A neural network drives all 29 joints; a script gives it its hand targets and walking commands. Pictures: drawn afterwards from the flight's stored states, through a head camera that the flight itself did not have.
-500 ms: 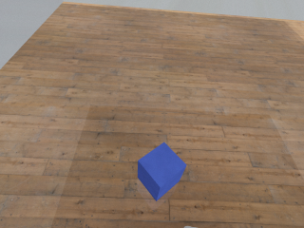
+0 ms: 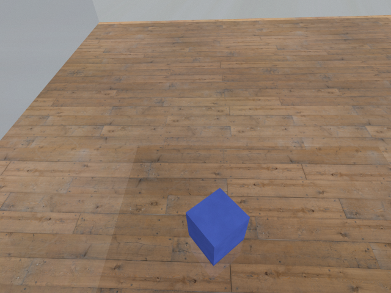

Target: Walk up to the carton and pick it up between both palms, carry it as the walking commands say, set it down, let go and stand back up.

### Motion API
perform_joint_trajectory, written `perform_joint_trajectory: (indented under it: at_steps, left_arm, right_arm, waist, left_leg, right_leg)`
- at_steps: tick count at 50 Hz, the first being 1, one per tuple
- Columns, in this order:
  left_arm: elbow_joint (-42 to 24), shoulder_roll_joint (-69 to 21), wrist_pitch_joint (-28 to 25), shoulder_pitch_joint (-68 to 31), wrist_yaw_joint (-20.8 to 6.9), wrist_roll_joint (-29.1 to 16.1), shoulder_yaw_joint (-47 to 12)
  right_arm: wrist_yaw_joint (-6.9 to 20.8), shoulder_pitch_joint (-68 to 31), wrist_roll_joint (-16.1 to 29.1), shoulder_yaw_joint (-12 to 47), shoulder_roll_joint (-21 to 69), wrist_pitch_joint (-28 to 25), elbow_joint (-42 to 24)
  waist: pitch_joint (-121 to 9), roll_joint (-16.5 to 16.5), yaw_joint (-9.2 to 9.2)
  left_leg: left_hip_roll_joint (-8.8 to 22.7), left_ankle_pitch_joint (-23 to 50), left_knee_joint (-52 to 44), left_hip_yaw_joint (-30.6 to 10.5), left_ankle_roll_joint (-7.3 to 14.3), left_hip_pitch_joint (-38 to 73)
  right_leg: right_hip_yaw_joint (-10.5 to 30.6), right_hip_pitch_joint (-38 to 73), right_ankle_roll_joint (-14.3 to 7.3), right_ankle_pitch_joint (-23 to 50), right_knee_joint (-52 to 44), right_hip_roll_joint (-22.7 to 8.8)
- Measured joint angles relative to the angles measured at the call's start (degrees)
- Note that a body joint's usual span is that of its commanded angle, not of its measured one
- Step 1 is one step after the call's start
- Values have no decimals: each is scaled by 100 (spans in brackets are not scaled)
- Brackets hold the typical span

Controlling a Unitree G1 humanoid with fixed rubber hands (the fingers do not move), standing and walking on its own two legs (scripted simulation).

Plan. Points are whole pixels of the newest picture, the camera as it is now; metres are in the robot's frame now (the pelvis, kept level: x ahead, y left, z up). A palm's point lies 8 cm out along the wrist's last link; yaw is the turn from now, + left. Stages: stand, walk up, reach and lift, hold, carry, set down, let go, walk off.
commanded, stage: walk up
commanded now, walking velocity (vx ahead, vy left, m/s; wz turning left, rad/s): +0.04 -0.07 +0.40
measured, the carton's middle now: (216, 226) +0.56 -0.05 -0.65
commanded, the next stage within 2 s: none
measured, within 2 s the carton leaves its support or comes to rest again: neither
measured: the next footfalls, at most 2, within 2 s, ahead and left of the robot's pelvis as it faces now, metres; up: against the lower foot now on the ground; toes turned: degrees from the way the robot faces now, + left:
right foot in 0.42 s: +0.15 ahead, -0.23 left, +0.00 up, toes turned +10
left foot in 0.72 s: +0.16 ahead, -0.07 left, +0.00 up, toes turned +32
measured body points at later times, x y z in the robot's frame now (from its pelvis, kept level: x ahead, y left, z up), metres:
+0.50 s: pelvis +0.07 -0.12 -0.02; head +0.13 -0.11 +0.43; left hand +0.11 +0.16 -0.14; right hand +0.12 -0.41 -0.16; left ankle -0.01 +0.08 -0.70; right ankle +0.12 -0.24 -0.74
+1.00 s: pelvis +0.20 -0.23 +0.00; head +0.23 -0.20 +0.45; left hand +0.13 +0.02 -0.15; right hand +0.35 -0.46 -0.13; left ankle +0.13 -0.09 -0.74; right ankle +0.32 -0.38 -0.71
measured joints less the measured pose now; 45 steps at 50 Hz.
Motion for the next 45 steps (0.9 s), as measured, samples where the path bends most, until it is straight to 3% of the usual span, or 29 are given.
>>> perform_joint_trajectory:
  at_steps: [3, 7, 9, 12, 16, 20, 21, 22, 24, 26, 28, 31, 34, 36, 39, 42, 45]
  left_arm:
    - [-61, 109, 70, 2, 120, -5, 126]
    - [-387, 347, 177, -25, 170, 73, 382]
    - [-513, 494, 286, -32, 50, 227, 521]
    - [-754, 642, 269, -191, -130, 310, 635]
    - [-1200, 667, 250, -419, -245, 222, 662]
    - [-1567, 582, 271, -642, -305, 144, 618]
    - [-1643, 568, 245, -661, -306, 134, 598]
    - [-1675, 527, 201, -682, -296, 129, 583]
    - [-1671, 406, 154, -636, -296, 104, 515]
    - [-1567, 296, 136, -511, -262, 118, 434]
    - [-1394, 197, 130, -366, -184, 177, 367]
    - [-1137, 135, 138, -160, -83, 282, 292]
    - [-938, 156, 175, 57, -23, 298, 225]
    - [-844, 197, 204, 268, -10, 233, 169]
    - [-799, 274, 374, 299, -30, 223, 141]
    - [-934, 328, 467, 169, -97, 236, 213]
    - [-1113, 398, 473, 42, -211, 197, 283]
  right_arm:
    - [55, 74, -67, -26, 16, 49, -225]
    - [47, 58, -96, -53, -82, 129, -508]
    - [-41, 34, -153, -118, -147, 142, -555]
    - [-167, 156, -132, -290, -270, 102, -504]
    - [-201, 322, -118, -429, -455, 79, -481]
    - [-192, 376, -74, -517, -628, 101, -546]
    - [-190, 406, -46, -519, -667, 114, -570]
    - [-191, 408, -38, -512, -716, 128, -585]
    - [-224, 311, 4, -479, -751, 181, -624]
    - [-230, 123, -22, -463, -745, 187, -706]
    - [-180, -111, -94, -460, -757, 153, -794]
    - [-110, -464, -88, -399, -710, 135, -938]
    - [-113, -754, -51, -298, -548, 154, -1082]
    - [-146, -840, -93, -253, -440, 119, -1216]
    - [-208, -822, -86, -231, -313, 157, -1291]
    - [-163, -624, -71, -264, -332, 211, -1201]
    - [-89, -412, -65, -298, -390, 147, -1127]
  waist:
    - [4, -28, -158]
    - [-101, -35, -193]
    - [-206, -83, -271]
    - [-266, -110, -327]
    - [-202, -52, -346]
    - [-46, 80, -426]
    - [-23, 96, -412]
    - [29, 148, -357]
    - [66, 181, -259]
    - [65, 158, -151]
    - [56, 171, -71]
    - [72, 136, 50]
    - [121, 33, 133]
    - [106, -7, 118]
    - [196, -237, 118]
    - [264, -262, 80]
    - [292, -179, -3]
  left_leg:
    - [4, -124, 373, -212, 15, -309]
    - [7, -472, 1065, -495, 106, -863]
    - [5, -481, 1098, -621, 49, -981]
    - [55, -288, 743, -846, -132, -890]
    - [212, -164, 403, -1153, -312, -772]
    - [422, -272, 467, -1486, -573, -857]
    - [454, -390, 636, -1568, -562, -937]
    - [482, -768, 1029, -1644, -385, -1086]
    - [270, -1778, 2338, -1615, -94, -1589]
    - [27, -2000, 3489, -1285, 147, -2041]
    - [-98, -1837, 3959, -840, 244, -2293]
    - [-220, -1605, 3566, -232, 286, -2251]
    - [-295, -1156, 2346, 158, 388, -1765]
    - [-251, -442, 1251, 223, 464, -1244]
    - [-189, -488, 1451, 129, 525, -1195]
    - [-54, -287, 944, -43, 335, -834]
    - [116, -11, 424, -229, 155, -574]
  right_leg:
    - [-208, -167, 32, -156, 267, -50]
    - [-485, -574, 32, -710, 918, -127]
    - [-334, -998, 235, -1321, 1918, -94]
    - [22, -1522, 482, -1114, 3200, -92]
    - [345, -1583, 619, -1192, 2852, -258]
    - [413, -1274, 553, -1130, 1647, -370]
    - [352, -1062, 510, -1009, 1197, -394]
    - [228, -981, 525, -613, 1042, -382]
    - [34, -987, 421, -659, 1270, -387]
    - [-141, -768, 294, -777, 1088, -413]
    - [-338, -500, 220, -747, 783, -396]
    - [-607, -196, 93, -785, 566, -321]
    - [-860, 16, -14, -1020, 671, -188]
    - [-998, -11, -58, -1334, 1112, -65]
    - [-516, -554, 241, -2032, 2624, -48]
    - [-115, -1034, 536, -1502, 3449, -176]
    - [182, -1299, 682, -941, 3326, -405]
